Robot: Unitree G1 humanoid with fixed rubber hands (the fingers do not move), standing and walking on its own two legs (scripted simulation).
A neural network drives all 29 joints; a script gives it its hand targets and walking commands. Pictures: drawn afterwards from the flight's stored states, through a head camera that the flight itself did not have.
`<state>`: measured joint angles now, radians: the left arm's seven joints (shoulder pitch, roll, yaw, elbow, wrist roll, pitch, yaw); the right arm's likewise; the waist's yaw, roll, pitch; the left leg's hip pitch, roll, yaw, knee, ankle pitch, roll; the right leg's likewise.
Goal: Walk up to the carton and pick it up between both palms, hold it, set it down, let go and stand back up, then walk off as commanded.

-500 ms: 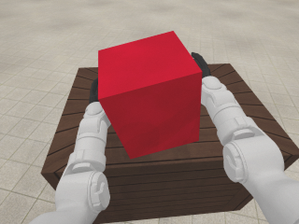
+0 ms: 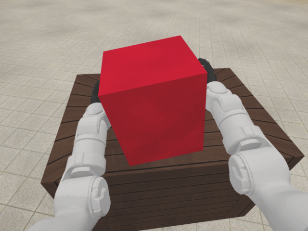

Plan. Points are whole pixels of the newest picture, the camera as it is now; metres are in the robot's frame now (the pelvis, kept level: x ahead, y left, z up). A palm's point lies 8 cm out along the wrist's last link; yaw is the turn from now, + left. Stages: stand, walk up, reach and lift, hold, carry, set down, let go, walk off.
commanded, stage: reach and lift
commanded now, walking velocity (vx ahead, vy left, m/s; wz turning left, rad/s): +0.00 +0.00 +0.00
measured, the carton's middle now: (154, 102) +0.40 +0.01 +0.16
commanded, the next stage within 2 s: hold in 0.80 s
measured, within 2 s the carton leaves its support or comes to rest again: neither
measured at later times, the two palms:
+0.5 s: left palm (99, 103) +0.39 +0.16 +0.16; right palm (212, 88) +0.40 -0.14 +0.20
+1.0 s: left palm (93, 95) +0.38 +0.16 +0.20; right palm (217, 82) +0.38 -0.13 +0.24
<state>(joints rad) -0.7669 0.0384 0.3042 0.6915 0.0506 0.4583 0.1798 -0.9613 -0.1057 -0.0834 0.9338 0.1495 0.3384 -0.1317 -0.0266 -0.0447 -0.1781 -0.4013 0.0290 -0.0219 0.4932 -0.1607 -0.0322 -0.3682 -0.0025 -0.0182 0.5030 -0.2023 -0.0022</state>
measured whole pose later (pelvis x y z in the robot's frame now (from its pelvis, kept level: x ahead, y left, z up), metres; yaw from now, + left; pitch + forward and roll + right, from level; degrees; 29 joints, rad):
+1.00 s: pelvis +0.00 +0.00 +0.00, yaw +0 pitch +3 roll +0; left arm -0.72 0.04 0.28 0.34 0.06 0.70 0.15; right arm -0.84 -0.11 -0.04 0.54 0.24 0.54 -0.22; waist -0.05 -0.03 -0.19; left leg -0.39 0.03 -0.02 0.49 -0.15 -0.03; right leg -0.36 0.00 -0.02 0.50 -0.20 0.00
